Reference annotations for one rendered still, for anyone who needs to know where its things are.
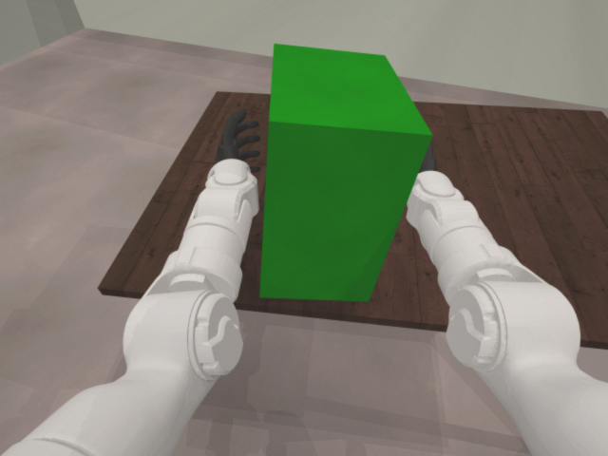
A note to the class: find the carton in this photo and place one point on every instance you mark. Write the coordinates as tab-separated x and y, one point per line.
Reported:
345	146

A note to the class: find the table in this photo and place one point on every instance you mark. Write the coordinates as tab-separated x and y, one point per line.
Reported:
538	178

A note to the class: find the right robot hand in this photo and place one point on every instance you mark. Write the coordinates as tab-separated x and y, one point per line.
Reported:
430	162

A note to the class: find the robot left upper arm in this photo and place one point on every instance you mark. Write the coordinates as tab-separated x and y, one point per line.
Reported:
176	346

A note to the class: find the robot left forearm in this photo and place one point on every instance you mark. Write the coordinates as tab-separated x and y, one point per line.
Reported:
215	236

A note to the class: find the left robot hand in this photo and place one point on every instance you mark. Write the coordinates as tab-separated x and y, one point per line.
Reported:
229	143

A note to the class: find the robot right upper arm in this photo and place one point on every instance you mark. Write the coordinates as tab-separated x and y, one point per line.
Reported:
523	339

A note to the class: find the robot right forearm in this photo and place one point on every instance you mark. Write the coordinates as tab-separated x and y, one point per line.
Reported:
457	242

